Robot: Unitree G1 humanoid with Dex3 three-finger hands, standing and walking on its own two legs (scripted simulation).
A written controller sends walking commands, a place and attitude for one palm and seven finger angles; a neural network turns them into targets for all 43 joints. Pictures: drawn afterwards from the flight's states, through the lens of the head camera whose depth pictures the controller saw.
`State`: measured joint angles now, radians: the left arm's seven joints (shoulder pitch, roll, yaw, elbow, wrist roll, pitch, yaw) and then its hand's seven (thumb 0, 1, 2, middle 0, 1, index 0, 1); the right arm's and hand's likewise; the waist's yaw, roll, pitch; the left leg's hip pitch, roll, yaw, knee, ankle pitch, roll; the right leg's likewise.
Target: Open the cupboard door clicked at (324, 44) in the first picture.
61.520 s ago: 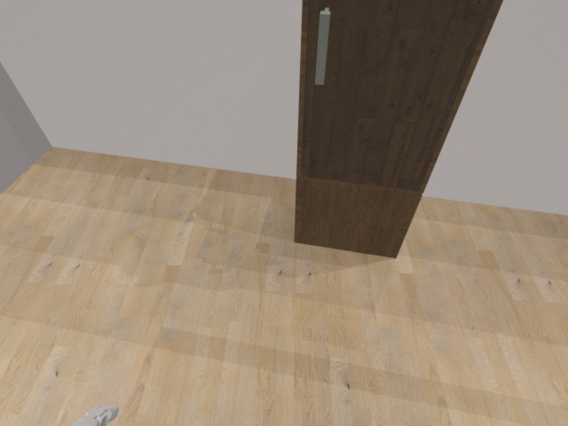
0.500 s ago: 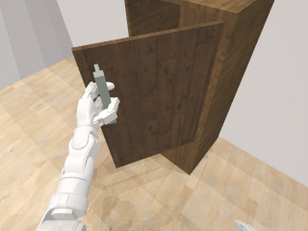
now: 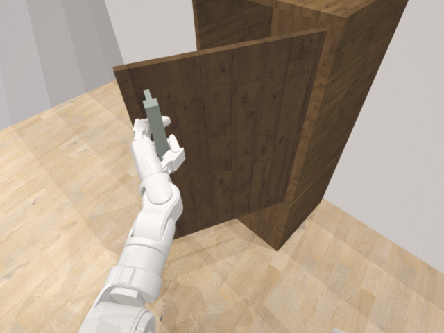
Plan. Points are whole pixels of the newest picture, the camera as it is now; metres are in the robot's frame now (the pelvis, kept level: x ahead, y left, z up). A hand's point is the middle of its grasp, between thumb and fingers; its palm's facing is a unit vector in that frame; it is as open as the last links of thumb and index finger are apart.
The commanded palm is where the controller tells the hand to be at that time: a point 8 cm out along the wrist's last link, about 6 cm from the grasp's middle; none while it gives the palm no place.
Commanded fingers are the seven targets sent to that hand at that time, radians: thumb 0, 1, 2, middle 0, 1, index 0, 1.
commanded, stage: pull the door open along its arc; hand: left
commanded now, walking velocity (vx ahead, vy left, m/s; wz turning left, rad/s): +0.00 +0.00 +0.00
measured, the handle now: (158, 134) +0.45 +0.14 +0.13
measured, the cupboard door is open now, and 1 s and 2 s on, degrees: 65 80 82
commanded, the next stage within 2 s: open thumb and fingers to let go in 0.40 s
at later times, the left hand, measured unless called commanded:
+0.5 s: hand (209, 196) +0.30 +0.03 +0.13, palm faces +0.20 -0.98 -0.01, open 6.6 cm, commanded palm +0.27 +0.08 +0.12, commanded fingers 0.00 0.83 0.87 -0.40 -1.34 -0.40 -1.34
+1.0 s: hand (195, 191) +0.32 +0.05 +0.12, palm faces +0.31 -0.95 -0.02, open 12.3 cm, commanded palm +0.27 +0.07 +0.12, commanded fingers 0.00 -0.50 0.30 -0.27 -1.00 -0.27 -1.00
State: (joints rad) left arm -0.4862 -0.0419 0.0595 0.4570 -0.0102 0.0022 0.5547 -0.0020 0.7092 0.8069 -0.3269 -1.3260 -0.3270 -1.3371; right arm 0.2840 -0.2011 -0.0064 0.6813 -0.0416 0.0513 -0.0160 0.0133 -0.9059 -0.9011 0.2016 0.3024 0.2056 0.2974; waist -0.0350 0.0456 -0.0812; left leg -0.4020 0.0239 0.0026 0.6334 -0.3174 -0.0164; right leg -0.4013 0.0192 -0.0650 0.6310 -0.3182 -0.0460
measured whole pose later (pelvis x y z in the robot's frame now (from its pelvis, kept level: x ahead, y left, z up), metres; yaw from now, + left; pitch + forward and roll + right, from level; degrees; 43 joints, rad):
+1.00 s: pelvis +0.00 +0.01 +0.00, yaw +1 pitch -1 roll +0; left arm -0.09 -0.11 -0.30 -0.03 0.04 0.17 0.62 0.00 -0.23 0.41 -0.32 -1.22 -0.32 -1.22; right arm 0.18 -0.18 0.00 0.66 -0.03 0.09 0.03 0.02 -0.91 -0.90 0.20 0.30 0.20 0.30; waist 0.00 0.06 -0.02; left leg -0.29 0.01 -0.01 0.64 -0.34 -0.01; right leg -0.27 0.01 -0.08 0.62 -0.34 -0.04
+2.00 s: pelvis +0.00 +0.01 +0.00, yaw -1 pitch -2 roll +0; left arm 0.12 0.04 -0.26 -0.17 -0.05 0.05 0.12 -0.02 -0.50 0.30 -0.14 -0.30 -0.13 -0.29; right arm 0.20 -0.18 0.05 0.51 0.01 0.06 0.01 0.02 -0.91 -0.90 0.20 0.30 0.20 0.30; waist 0.01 0.04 -0.02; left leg -0.24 0.01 0.02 0.60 -0.32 0.00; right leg -0.24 0.01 -0.04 0.60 -0.32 -0.03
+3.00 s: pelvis +0.01 +0.01 +0.00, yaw +1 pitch -1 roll +0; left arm 0.46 0.20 0.02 -0.46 -0.20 0.00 -0.11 -0.02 -0.50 0.30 -0.15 -0.30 -0.16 -0.30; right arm 0.26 -0.22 0.06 0.51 0.04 -0.13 -0.05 0.02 -0.90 -0.90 0.20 0.30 0.20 0.30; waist 0.03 0.06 -0.06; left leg -0.29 0.01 0.00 0.67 -0.37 0.00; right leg -0.28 0.01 -0.07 0.65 -0.36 -0.03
